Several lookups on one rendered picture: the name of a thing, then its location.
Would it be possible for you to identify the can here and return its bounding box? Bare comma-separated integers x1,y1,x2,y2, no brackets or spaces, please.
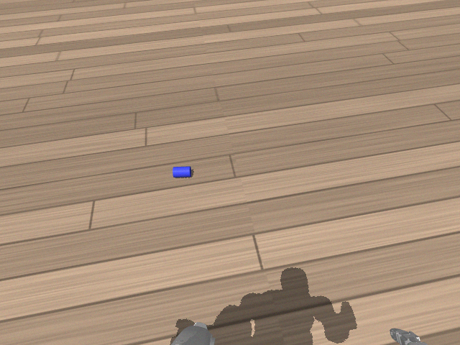
172,166,191,178

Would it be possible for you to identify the right robot hand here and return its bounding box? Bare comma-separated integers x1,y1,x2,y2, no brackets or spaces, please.
390,328,427,345

